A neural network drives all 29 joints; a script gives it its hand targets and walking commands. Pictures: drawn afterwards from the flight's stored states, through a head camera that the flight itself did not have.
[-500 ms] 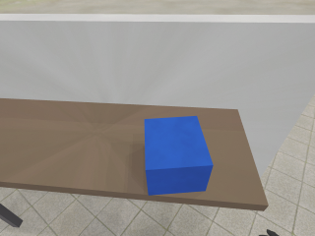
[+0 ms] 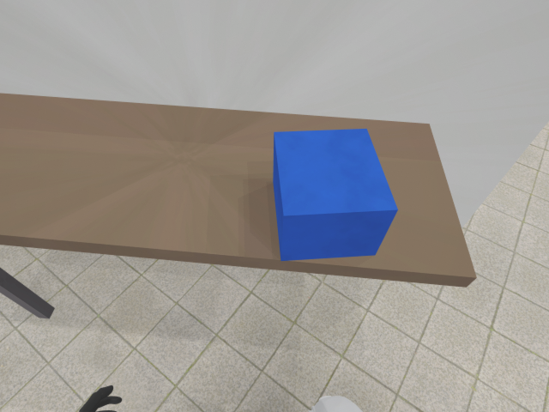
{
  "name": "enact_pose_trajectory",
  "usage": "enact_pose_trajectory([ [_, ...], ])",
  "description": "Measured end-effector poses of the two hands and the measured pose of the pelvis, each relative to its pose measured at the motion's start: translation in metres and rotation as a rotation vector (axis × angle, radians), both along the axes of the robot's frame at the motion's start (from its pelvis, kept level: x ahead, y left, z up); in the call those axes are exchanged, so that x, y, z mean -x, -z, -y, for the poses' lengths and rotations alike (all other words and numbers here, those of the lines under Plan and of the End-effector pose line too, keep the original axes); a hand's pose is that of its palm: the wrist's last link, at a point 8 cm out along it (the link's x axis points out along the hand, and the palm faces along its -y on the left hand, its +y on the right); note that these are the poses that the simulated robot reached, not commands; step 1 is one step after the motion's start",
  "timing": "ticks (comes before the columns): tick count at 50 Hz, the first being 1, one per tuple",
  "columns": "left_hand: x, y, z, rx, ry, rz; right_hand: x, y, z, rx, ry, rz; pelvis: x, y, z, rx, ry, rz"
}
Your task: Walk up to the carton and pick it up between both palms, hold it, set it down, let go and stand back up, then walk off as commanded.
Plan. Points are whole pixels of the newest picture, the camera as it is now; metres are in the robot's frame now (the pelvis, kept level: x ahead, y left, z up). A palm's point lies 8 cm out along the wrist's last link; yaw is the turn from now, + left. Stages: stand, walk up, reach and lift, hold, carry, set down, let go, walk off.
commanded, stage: walk off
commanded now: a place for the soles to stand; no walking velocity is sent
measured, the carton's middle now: (324, 193) +0.53 -0.07 -0.04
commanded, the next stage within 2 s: none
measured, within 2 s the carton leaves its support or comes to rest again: neither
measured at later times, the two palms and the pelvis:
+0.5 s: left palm out of the picture -0.02 +0.24 -0.05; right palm out of the picture -0.07 -0.40 -0.13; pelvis -0.14 -0.08 +0.01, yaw +0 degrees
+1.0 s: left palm out of the picture -0.28 +0.24 -0.10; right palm out of the picture -0.23 -0.41 -0.08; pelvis -0.34 -0.08 +0.00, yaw +2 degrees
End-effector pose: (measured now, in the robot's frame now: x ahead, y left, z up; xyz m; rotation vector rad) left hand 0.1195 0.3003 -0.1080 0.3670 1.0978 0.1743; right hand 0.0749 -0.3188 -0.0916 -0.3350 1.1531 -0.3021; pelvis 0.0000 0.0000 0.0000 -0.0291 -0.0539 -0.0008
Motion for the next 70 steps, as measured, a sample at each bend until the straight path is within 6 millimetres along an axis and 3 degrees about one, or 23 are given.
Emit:
enact_pose_trajectory([
  [10,0.043,-0.009,0.027,-0.049,0.009,0.027,0.045,0.018,0.029,-0.04,0.007,0.027,0.047,0.007,0.033,-0.043,0.009,0.033],
  [15,0.081,-0.019,0.05,-0.094,0.002,0.049,0.071,0.039,0.052,-0.086,0.012,0.029,0.076,0.014,0.061,-0.076,0.0,0.078],
  [23,0.13,-0.055,0.063,-0.16,-0.004,0.023,0.126,0.04,0.073,-0.128,0.028,-0.025,0.124,-0.005,0.081,-0.123,0.005,0.037],
  [30,0.177,-0.053,0.068,-0.156,-0.016,0.038,0.168,0.041,0.085,-0.108,0.004,-0.05,0.169,-0.003,0.088,-0.111,-0.021,0.017],
  [37,0.243,-0.03,0.062,-0.109,-0.071,0.061,0.21,0.034,0.083,-0.074,-0.041,-0.022,0.225,0.008,0.084,-0.072,-0.066,0.047],
  [42,0.293,0.001,0.06,-0.057,-0.083,0.077,0.278,0.027,0.088,-0.012,-0.025,-0.038,0.279,0.022,0.077,-0.047,-0.074,0.082],
  [44,0.317,0.003,0.062,-0.043,-0.087,0.062,0.3,0.022,0.087,-0.007,-0.022,-0.039,0.296,0.019,0.077,-0.035,-0.063,0.105],
  [47,0.358,-0.002,0.062,-0.039,-0.102,0.034,0.31,0.006,0.086,0.002,-0.038,-0.001,0.316,0.009,0.079,-0.011,-0.057,0.104],
  [52,0.428,-0.001,0.059,-0.069,-0.101,-0.064,0.311,-0.011,0.093,0.007,-0.057,0.116,0.355,0.006,0.089,0.006,-0.027,0.08],
  [57,0.48,0.0,0.07,-0.12,-0.109,-0.106,0.34,0.004,0.106,-0.043,-0.068,0.152,0.398,0.015,0.106,-0.024,-0.016,0.055],
  [63,0.54,-0.033,0.083,-0.195,-0.127,-0.114,0.398,0.026,0.114,-0.13,-0.024,0.102,0.44,0.006,0.119,-0.072,-0.01,0.088],
  [67,0.547,-0.063,0.078,-0.257,-0.1,-0.087,0.433,0.038,0.11,-0.178,0.006,0.064,0.461,-0.003,0.118,-0.095,0.001,0.053],
  [70,0.548,-0.075,0.076,-0.268,-0.087,-0.056,0.459,0.046,0.104,-0.198,0.0,0.006,0.475,-0.007,0.116,-0.102,-0.013,0.024],
])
